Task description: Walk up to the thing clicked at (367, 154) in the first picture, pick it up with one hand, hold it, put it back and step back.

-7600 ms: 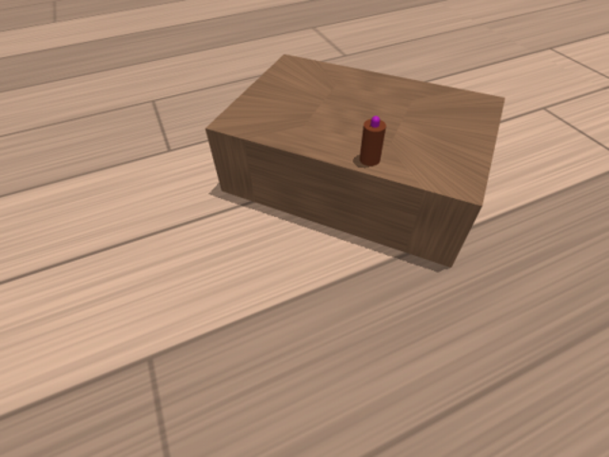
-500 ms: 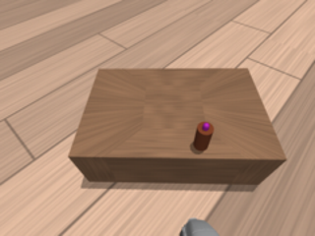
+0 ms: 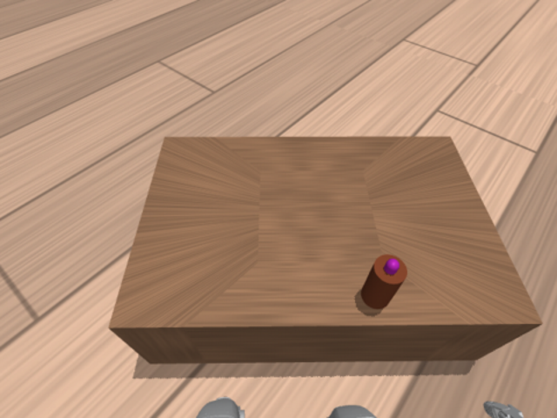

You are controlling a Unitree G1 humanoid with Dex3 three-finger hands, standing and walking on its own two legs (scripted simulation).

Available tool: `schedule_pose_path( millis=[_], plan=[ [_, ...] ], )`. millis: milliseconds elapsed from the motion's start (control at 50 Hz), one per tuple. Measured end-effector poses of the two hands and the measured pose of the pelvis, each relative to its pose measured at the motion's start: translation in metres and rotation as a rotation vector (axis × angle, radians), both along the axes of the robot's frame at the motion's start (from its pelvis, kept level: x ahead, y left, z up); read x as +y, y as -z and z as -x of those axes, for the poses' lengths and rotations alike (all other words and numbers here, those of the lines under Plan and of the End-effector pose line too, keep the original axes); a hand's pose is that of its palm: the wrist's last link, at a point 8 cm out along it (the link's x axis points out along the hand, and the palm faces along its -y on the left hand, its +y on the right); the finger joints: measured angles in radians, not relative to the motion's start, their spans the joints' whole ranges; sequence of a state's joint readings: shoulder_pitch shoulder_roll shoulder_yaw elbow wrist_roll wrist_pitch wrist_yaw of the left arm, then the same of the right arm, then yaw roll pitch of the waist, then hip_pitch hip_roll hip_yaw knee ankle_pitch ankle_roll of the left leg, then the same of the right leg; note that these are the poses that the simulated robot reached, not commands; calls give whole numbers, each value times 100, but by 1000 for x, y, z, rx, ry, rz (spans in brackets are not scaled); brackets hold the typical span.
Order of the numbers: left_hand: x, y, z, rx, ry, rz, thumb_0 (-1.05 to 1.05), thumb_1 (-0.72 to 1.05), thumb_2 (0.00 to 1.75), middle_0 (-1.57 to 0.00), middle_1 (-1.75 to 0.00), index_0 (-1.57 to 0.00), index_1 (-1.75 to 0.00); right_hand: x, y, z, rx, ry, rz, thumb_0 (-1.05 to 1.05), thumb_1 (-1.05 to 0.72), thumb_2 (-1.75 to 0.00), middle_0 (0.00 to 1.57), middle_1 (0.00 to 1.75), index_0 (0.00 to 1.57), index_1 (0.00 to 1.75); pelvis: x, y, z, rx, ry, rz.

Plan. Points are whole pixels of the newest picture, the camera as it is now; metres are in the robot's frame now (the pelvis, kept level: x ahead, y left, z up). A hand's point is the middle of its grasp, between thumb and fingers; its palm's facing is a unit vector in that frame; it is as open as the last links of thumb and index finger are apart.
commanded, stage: walk up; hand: right
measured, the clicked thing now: (384, 280) +0.44 -0.24 -0.29
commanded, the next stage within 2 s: stand in 2.00 s
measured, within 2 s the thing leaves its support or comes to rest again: neither
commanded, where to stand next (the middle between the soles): +0.06 -0.03 m, yaw -1 degrees
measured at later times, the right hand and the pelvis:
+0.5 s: hand out of the picture +0.11 -0.29 -0.14, palm faces +0.01 +0.91 -0.42, open 7.4 cm; pelvis +0.01 -0.02 +0.00, yaw -2 degrees
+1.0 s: hand out of the picture +0.04 -0.30 -0.13, palm faces -0.03 +0.91 -0.42, open 7.4 cm; pelvis -0.02 -0.02 +0.01, yaw -1 degrees
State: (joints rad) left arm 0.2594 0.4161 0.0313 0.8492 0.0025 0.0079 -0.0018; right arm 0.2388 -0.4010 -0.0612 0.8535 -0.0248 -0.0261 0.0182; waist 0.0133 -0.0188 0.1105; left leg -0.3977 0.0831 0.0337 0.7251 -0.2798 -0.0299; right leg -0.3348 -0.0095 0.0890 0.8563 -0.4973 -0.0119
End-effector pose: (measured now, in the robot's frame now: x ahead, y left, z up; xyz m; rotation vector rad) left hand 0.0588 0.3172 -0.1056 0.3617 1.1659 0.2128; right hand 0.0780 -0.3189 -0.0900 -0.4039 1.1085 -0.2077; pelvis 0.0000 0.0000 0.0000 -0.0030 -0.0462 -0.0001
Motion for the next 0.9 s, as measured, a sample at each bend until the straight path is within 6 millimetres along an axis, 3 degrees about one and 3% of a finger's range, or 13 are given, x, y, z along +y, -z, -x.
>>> schedule_pose_path(
  millis=[100,300,440,680,780,900],
  plan=[
    [3,12,-17,42,12,26,1,91,89,-20,-30,-21,-29,13,-7,-20,-22,-5,4,1,-90,-90,20,30,20,30,2,-1,-10,16,27,14],
    [-4,7,-35,53,40,11,1,91,89,-20,-30,-21,-30,1,5,-42,-40,46,-2,1,-90,-90,20,30,20,30,1,2,-20,21,41,1],
    [-8,0,-63,-24,45,-8,1,91,89,-20,-30,-21,-30,-8,10,-25,-5,39,0,1,-90,-90,20,30,20,30,-9,3,-18,19,41,3],
    [-30,-2,-70,-40,73,12,1,91,89,-20,-30,-21,-30,-25,13,8,41,74,5,1,-90,-90,20,30,20,30,-18,1,-5,12,45,-14],
    [-39,-3,-59,-54,67,19,0,91,89,-20,-30,-21,-30,-36,13,23,75,86,16,1,-90,-90,20,30,20,30,-29,1,5,8,29,-7],
    [-41,-1,-40,-21,58,39,0,91,89,-20,-30,-21,-30,-36,7,34,82,85,31,1,-90,-90,20,30,20,30,-22,-4,12,18,18,-12]
  ],
)
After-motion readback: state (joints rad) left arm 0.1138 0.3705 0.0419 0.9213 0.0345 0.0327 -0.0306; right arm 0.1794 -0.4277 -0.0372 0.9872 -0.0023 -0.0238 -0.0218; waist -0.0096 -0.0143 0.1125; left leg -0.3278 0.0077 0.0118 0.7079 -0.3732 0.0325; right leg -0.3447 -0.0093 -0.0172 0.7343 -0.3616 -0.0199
